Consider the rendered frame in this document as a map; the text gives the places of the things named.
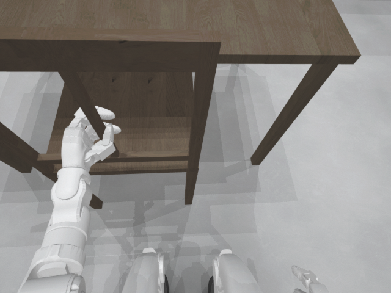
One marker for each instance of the right robot hand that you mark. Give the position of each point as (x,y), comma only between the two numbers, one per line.
(309,280)

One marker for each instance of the left robot upper arm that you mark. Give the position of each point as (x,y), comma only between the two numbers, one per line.
(68,283)

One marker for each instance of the left robot hand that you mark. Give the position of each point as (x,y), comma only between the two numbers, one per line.
(77,140)

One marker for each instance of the table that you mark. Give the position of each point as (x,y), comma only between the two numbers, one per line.
(252,32)

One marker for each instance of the left robot thigh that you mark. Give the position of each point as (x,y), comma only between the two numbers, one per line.
(146,274)

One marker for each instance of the chair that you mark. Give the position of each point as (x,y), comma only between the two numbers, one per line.
(143,76)

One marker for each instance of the robot left forearm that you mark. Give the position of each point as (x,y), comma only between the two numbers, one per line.
(62,250)

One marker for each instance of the robot thigh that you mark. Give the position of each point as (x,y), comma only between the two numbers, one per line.
(231,274)
(146,274)

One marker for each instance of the right robot thigh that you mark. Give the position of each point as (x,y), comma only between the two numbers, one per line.
(231,274)

